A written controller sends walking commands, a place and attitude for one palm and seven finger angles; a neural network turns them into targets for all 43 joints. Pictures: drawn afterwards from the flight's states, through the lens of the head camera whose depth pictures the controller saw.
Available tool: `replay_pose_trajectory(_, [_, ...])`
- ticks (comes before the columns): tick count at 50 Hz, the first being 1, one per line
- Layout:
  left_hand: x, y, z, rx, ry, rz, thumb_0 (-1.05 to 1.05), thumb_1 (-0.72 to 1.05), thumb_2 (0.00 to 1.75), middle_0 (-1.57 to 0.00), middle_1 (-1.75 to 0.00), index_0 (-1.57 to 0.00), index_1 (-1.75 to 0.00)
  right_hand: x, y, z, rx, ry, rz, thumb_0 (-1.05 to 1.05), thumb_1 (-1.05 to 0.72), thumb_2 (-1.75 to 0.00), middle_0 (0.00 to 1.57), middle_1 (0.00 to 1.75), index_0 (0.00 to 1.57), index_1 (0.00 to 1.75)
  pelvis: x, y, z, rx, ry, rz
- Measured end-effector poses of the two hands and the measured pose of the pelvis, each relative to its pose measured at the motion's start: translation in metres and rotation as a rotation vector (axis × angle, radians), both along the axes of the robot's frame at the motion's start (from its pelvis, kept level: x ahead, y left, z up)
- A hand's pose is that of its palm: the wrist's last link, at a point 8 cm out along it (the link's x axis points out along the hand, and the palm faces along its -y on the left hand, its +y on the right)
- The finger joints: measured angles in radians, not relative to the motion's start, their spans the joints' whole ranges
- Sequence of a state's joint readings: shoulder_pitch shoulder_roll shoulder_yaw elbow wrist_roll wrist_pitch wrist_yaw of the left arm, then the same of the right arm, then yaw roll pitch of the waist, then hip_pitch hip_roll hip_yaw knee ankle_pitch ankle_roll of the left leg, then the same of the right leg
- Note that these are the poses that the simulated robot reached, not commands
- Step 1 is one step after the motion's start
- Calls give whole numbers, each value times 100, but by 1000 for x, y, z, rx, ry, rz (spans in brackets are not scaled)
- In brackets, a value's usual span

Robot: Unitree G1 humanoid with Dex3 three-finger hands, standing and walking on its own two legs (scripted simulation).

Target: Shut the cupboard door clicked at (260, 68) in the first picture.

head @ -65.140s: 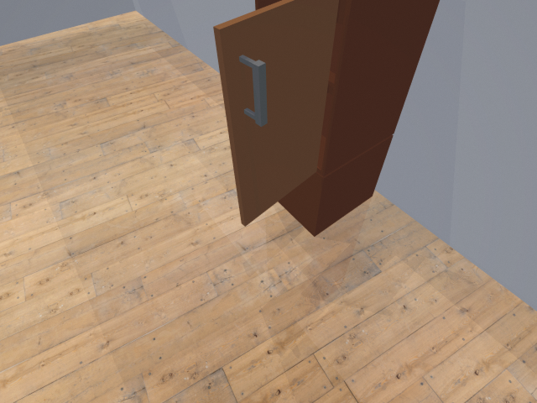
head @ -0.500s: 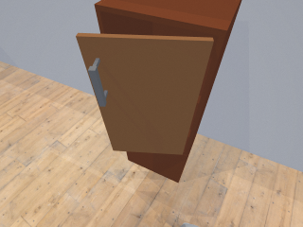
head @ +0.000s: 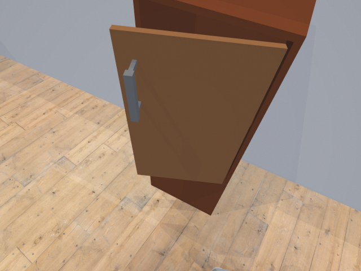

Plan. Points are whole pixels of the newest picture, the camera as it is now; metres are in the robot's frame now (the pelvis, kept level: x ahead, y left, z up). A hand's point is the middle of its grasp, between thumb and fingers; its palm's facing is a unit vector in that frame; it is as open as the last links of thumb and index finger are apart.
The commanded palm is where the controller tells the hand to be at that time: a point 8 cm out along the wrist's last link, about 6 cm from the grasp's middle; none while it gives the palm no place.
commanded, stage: come to a stop and stand still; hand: left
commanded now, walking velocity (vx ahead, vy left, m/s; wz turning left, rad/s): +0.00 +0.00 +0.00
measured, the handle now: (134, 92) +0.46 +0.14 +0.13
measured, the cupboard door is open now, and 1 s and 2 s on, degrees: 22 22 22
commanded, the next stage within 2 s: look again from close up in 0.84 s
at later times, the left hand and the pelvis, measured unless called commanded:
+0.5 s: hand out of the picture -0.05 +0.18 -0.16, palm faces -0.02 -0.98 -0.17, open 7.4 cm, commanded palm none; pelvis -0.05 +0.02 +0.02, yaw -2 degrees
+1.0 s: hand out of the picture -0.09 +0.17 -0.17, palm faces -0.03 -0.99 -0.14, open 7.4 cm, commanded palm none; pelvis -0.07 +0.03 +0.01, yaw -2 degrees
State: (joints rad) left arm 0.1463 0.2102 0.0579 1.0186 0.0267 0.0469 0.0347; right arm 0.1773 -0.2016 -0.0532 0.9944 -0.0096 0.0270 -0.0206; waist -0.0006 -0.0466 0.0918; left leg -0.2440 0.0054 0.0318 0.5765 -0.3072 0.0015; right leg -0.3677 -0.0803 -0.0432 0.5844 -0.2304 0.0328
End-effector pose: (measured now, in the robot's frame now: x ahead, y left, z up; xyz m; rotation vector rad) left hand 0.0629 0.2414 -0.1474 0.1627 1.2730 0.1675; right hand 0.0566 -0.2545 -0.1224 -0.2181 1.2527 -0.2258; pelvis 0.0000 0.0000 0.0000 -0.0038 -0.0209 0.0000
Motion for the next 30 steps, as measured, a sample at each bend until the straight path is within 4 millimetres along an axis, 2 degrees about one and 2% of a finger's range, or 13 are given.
replay_pose_trajectory(5, [-31,22,3,-6,57,26,1,91,90,-20,-30,-20,-30,-13,29,11,4,-3,26,1,-91,-90,19,30,20,30,-9,14,9,-9,-12,-13])
replay_pose_trajectory(11, [-70,28,11,-6,112,31,1,91,90,-19,-30,-20,-30,-26,49,8,42,5,28,1,-92,-90,20,30,21,30,-21,24,14,-5,4,-23])
replay_pose_trajectory(15, [-90,21,13,2,145,12,1,91,90,-19,-30,-20,-30,-40,51,-3,77,-2,-6,1,-92,-90,20,30,21,30,-29,24,11,20,12,-35])
replay_pose_trajectory(19, [-105,8,19,-5,164,-16,1,91,90,-19,-30,-20,-30,-63,51,-9,101,12,-51,1,-93,-90,20,30,21,30,-40,24,14,8,1,-39])
replay_pose_trajectory(30, [-120,-21,11,-67,130,-42,1,92,90,-20,-30,-20,-30,-150,48,-5,100,158,-101,1,-92,-90,20,30,20,30,-58,15,16,2,-35,-38])
